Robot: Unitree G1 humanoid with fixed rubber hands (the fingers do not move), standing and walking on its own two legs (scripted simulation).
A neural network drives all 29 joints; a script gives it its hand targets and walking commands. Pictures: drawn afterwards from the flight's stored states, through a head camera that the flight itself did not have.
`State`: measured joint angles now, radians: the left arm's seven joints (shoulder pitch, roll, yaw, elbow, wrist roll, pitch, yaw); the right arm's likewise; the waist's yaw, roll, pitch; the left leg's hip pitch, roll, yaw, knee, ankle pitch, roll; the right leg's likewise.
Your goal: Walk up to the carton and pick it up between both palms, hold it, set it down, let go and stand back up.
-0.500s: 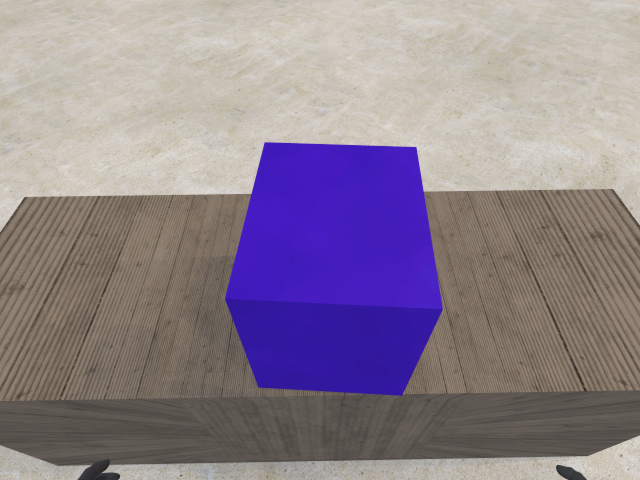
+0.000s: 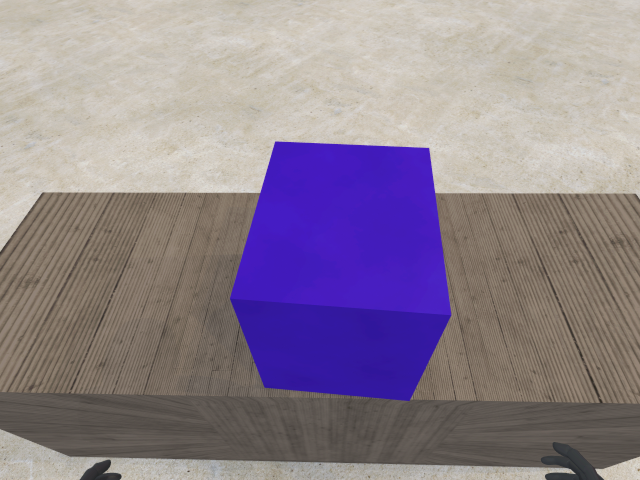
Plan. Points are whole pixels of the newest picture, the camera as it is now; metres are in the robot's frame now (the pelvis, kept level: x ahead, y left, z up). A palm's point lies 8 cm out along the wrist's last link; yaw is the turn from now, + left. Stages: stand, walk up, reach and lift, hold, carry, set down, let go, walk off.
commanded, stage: walk up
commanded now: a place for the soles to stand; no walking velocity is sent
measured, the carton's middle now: (343, 273) +0.43 -0.01 -0.06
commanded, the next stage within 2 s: reach and lift in 0.04 s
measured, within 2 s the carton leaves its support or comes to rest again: neither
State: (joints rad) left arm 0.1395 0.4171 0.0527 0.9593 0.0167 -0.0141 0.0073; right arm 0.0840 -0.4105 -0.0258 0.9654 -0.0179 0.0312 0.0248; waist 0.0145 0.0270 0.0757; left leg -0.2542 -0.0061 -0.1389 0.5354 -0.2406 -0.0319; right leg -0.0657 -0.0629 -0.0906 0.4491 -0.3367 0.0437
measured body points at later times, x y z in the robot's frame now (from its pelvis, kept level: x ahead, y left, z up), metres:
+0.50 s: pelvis -0.03 +0.00 +0.00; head -0.02 +0.02 +0.45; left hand +0.18 +0.29 -0.08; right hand +0.11 -0.32 -0.07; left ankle +0.03 +0.14 -0.74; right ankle -0.06 -0.14 -0.74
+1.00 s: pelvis -0.02 +0.02 +0.01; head -0.02 +0.02 +0.46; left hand +0.19 +0.27 -0.06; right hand +0.14 -0.25 -0.07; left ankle +0.03 +0.14 -0.74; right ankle -0.06 -0.14 -0.73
